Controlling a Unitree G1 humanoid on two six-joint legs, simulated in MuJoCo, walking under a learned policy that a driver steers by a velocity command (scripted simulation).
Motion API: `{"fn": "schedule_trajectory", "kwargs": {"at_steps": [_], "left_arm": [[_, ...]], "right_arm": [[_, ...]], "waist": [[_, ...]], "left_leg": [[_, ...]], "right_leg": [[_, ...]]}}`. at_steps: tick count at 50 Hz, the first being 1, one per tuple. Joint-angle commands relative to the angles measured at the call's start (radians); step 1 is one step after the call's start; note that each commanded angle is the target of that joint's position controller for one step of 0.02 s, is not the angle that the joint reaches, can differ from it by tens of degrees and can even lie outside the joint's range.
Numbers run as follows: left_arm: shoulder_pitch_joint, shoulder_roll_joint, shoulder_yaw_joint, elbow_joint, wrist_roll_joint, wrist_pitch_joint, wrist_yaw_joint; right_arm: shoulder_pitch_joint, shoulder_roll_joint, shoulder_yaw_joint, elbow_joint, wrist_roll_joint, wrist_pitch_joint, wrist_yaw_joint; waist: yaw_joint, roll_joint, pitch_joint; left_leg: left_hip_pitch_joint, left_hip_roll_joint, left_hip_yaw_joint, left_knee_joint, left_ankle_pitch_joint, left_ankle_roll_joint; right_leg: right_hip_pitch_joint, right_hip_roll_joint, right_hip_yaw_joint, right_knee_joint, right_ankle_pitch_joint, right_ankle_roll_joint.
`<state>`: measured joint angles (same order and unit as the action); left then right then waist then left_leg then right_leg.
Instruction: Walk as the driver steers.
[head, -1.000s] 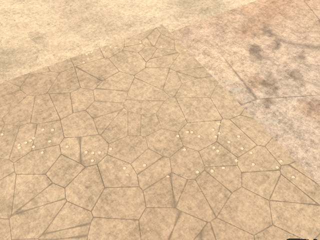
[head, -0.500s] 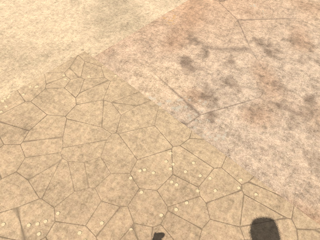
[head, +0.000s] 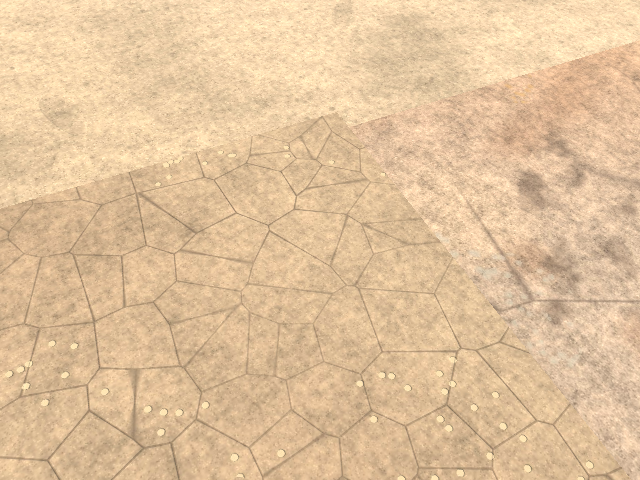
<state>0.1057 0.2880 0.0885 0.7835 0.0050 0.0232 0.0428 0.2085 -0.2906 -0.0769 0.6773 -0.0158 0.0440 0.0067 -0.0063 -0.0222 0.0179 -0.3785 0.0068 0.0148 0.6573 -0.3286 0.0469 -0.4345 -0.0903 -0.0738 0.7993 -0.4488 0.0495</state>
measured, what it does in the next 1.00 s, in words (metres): steps on the spot: right foot, then left foot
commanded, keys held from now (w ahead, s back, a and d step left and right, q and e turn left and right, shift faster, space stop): q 0.22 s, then no key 0.78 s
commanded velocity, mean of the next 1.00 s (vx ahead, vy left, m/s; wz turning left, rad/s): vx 0.01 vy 0.00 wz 0.25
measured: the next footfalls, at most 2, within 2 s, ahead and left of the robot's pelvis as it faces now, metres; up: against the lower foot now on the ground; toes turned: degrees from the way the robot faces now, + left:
right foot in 0.44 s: +0.07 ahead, -0.13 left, +0.00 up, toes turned +15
left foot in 0.68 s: +0.01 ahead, +0.12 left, +0.00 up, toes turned +9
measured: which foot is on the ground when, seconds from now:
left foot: down 0.00-0.44, up 0.46-0.66, down 0.68-1.00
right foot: up 0.00-0.42, down 0.44-1.00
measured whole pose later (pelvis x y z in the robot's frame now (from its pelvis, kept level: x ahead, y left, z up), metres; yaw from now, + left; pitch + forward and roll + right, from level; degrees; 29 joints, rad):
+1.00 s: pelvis +0.00 +0.00 +0.01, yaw +13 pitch -2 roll +0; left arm 0.15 0.26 0.03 0.90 0.00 0.00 0.01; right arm 0.23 -0.23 -0.03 0.70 -0.02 0.01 -0.01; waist 0.01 0.00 0.04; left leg -0.22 -0.02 -0.07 0.56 -0.31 0.00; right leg -0.22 -0.02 0.04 0.54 -0.30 0.04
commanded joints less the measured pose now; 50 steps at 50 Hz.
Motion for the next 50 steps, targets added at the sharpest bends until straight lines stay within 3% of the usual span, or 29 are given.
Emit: {"fn": "schedule_trajectory", "kwargs": {"at_steps": [1, 2, 3, 6, 11, 15, 18, 21, 22, 23, 24, 25, 26, 29, 32, 33, 34, 35, 36, 37, 41, 50], "left_arm": [[-0.099, 0.107, 0.027, -0.110, -0.005, -0.014, 0.010], [-0.064, 0.109, 0.032, -0.082, -0.002, -0.010, 0.018], [-0.047, 0.117, 0.036, -0.068, 0.005, -0.006, 0.024], [-0.013, 0.091, 0.032, -0.055, -0.001, -0.010, 0.015], [-0.060, 0.066, 0.015, -0.065, -0.006, -0.022, 0.004], [-0.039, 0.081, 0.011, -0.053, -0.014, -0.030, -0.015], [-0.027, 0.085, 0.008, -0.054, -0.017, -0.039, -0.028], [0.037, 0.076, 0.002, -0.034, -0.006, -0.051, -0.044], [0.057, 0.119, 0.008, -0.037, 0.012, -0.053, -0.044], [0.041, 0.185, 0.018, -0.047, 0.022, -0.048, -0.038], [0.011, 0.141, 0.003, -0.038, 0.030, -0.048, -0.038], [-0.033, 0.100, -0.009, -0.058, 0.026, -0.053, -0.037], [-0.036, 0.104, -0.009, -0.054, 0.018, -0.055, -0.033], [-0.042, 0.118, -0.013, -0.043, 0.000, -0.055, -0.029], [-0.025, 0.099, -0.022, -0.027, -0.010, -0.038, -0.036], [0.002, 0.091, -0.026, -0.020, -0.008, -0.040, -0.039], [0.023, 0.082, -0.031, -0.017, 0.004, -0.048, -0.045], [0.071, 0.093, -0.029, -0.009, 0.009, -0.055, -0.054], [0.039, 0.096, -0.032, -0.001, 0.006, -0.056, -0.055], [0.006, 0.093, -0.033, -0.003, 0.002, -0.054, -0.054], [0.007, 0.076, -0.038, 0.012, 0.001, -0.036, -0.040], [0.027, 0.074, -0.038, 0.084, -0.002, -0.030, -0.026]], "right_arm": [[0.065, -0.226, -0.053, -0.076, -0.024, -0.052, 0.000], [0.006, -0.197, -0.048, -0.085, 0.000, -0.055, -0.008], [-0.032, -0.170, -0.037, -0.093, 0.019, -0.050, -0.016], [-0.024, -0.150, -0.028, -0.110, 0.018, -0.042, -0.032], [0.010, -0.173, -0.040, -0.121, 0.025, -0.028, -0.049], [-0.005, -0.168, -0.035, -0.132, 0.013, -0.017, -0.041], [-0.014, -0.157, -0.026, -0.131, 0.014, -0.013, -0.031], [-0.034, -0.132, -0.012, -0.125, 0.027, -0.009, -0.032], [-0.009, -0.109, -0.005, -0.123, 0.016, -0.014, -0.032], [0.047, -0.074, 0.005, -0.125, -0.002, -0.025, -0.027], [0.012, -0.095, 0.000, -0.144, -0.001, -0.031, -0.026], [-0.009, -0.142, -0.013, -0.129, 0.001, -0.032, -0.029], [-0.039, -0.140, -0.018, -0.130, 0.006, -0.029, -0.031], [-0.027, -0.081, -0.005, -0.110, 0.010, -0.013, -0.028], [-0.003, -0.044, 0.006, -0.077, 0.017, -0.015, -0.022], [-0.015, -0.064, 0.002, -0.078, 0.011, -0.012, -0.021], [-0.022, -0.101, -0.003, -0.091, 0.004, -0.009, -0.024], [-0.026, -0.143, -0.013, -0.085, 0.007, -0.007, -0.025], [-0.014, -0.115, -0.012, -0.080, 0.004, -0.009, -0.018], [-0.012, -0.090, -0.004, -0.074, -0.001, -0.014, -0.014], [-0.011, -0.082, 0.005, -0.060, -0.004, -0.037, -0.017], [0.014, -0.067, 0.016, -0.035, -0.001, -0.051, -0.027]], "waist": [[-0.038, 0.220, -0.081], [-0.007, 0.157, -0.083], [0.008, 0.156, -0.086], [0.018, 0.145, -0.133], [-0.013, 0.163, -0.122], [-0.023, 0.183, -0.119], [-0.025, 0.183, -0.119], [0.021, 0.150, -0.117], [0.010, 0.083, -0.130], [-0.051, -0.118, -0.130], [-0.047, -0.226, -0.101], [-0.026, -0.173, -0.077], [-0.013, -0.164, -0.073], [-0.015, -0.126, -0.068], [-0.020, -0.126, -0.078], [-0.006, -0.112, -0.084], [0.010, -0.057, -0.096], [0.052, 0.030, -0.092], [0.016, 0.042, -0.087], [0.006, 0.037, -0.064], [0.018, 0.078, -0.030], [0.016, 0.042, -0.011]], "left_leg": [[0.223, 0.315, -0.469, -0.353, 0.408, 0.252], [0.223, 0.263, -0.405, -0.334, 0.356, 0.192], [0.211, 0.240, -0.370, -0.326, 0.372, 0.162], [0.215, 0.194, -0.327, -0.312, 0.439, 0.155], [0.258, 0.177, -0.387, -0.308, 0.308, 0.164], [0.197, 0.177, -0.413, -0.298, 0.300, 0.180], [0.204, 0.177, -0.449, -0.269, 0.374, 0.183], [0.158, 0.120, -0.423, -0.220, 0.359, 0.119], [0.096, 0.073, -0.379, -0.164, 0.246, 0.065], [0.005, -0.059, -0.246, -0.032, -0.017, 0.006], [-0.006, -0.075, -0.164, -0.008, -0.166, -0.039], [0.014, -0.044, -0.156, 0.064, -0.177, -0.065], [-0.010, -0.044, -0.143, 0.087, -0.156, -0.076], [0.024, -0.005, -0.121, 0.066, -0.146, -0.108], [0.179, -0.024, -0.054, -0.212, 0.120, -0.097], [0.230, -0.010, -0.076, -0.242, 0.220, -0.086], [0.278, 0.037, -0.128, -0.222, 0.382, -0.068], [0.274, 0.046, -0.133, -0.161, 0.381, -0.033], [0.222, 0.036, -0.132, -0.167, 0.281, -0.015], [0.194, 0.034, -0.141, -0.188, 0.241, -0.014], [0.146, 0.036, -0.149, -0.210, 0.227, -0.023], [0.139, 0.028, -0.146, -0.217, 0.179, -0.022]], "right_leg": [[-0.299, 0.071, 0.141, 0.380, -0.121, -0.017], [-0.297, 0.055, 0.152, 0.367, -0.032, -0.020], [-0.280, 0.052, 0.156, 0.357, 0.022, -0.016], [-0.210, 0.083, 0.151, 0.345, 0.110, 0.000], [-0.174, 0.103, 0.171, 0.083, 0.130, 0.026], [-0.040, 0.101, 0.150, -0.031, 0.091, 0.023], [0.031, 0.100, 0.137, -0.125, 0.074, 0.005], [0.219, 0.088, 0.120, -0.416, 0.317, -0.041], [0.310, -0.008, 0.195, -0.432, 0.425, -0.078], [0.359, -0.158, 0.348, -0.434, 0.648, -0.165], [0.252, -0.249, 0.455, -0.470, 0.610, -0.290], [0.235, -0.229, 0.435, -0.482, 0.560, -0.300], [0.260, -0.198, 0.408, -0.471, 0.548, -0.276], [0.279, -0.152, 0.329, -0.429, 0.658, -0.244], [0.267, -0.068, 0.238, -0.378, 0.648, -0.189], [0.255, -0.052, 0.234, -0.376, 0.573, -0.157], [0.223, -0.028, 0.221, -0.362, 0.465, -0.118], [0.201, 0.020, 0.180, -0.373, 0.370, -0.088], [0.229, 0.042, 0.142, -0.353, 0.310, -0.064], [0.230, 0.048, 0.129, -0.333, 0.294, -0.055], [0.235, 0.049, 0.124, -0.313, 0.309, -0.055], [0.232, 0.053, 0.125, -0.325, 0.290, -0.036]]}}
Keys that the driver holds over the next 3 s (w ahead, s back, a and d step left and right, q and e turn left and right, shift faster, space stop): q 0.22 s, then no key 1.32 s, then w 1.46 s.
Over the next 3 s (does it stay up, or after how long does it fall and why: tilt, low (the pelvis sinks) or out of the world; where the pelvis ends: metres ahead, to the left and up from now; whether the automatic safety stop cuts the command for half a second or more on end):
stays up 0.66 0.09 0.02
